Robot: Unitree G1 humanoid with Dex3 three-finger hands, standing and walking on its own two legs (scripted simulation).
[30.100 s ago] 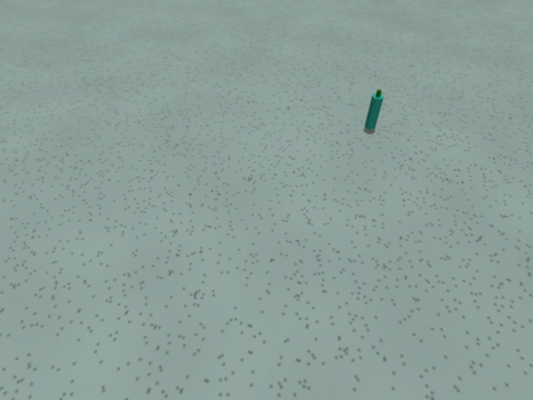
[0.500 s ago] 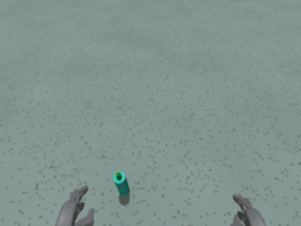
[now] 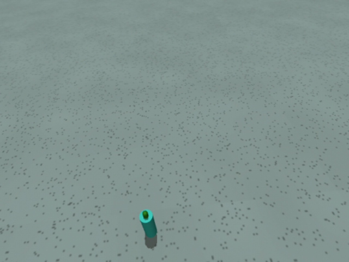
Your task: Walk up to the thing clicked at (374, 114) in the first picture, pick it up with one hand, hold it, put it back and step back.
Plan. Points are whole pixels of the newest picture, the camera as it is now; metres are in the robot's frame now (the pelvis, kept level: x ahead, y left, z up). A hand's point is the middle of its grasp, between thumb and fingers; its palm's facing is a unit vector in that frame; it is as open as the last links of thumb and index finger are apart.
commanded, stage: stand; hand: left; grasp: from the side
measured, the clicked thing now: (148, 222) +0.45 +0.20 -0.64
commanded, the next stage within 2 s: step back in 1.52 s
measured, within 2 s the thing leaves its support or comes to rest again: neither
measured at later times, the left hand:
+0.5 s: hand out of the picture +0.05 +0.24 -0.15, palm faces -0.01 -0.94 -0.35, open 7.4 cm
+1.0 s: hand out of the picture +0.09 +0.24 -0.15, palm faces -0.01 -0.94 -0.34, open 7.4 cm
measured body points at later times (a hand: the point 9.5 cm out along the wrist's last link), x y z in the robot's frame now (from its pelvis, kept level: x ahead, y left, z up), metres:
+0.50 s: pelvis +0.00 -0.01 +0.01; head +0.00 -0.01 +0.46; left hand +0.05 +0.29 -0.13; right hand +0.06 -0.30 -0.14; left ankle +0.02 +0.12 -0.74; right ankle +0.03 -0.14 -0.74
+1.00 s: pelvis +0.02 -0.01 +0.01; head +0.02 -0.02 +0.46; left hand +0.09 +0.29 -0.12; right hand +0.09 -0.30 -0.13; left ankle +0.02 +0.12 -0.74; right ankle +0.03 -0.14 -0.74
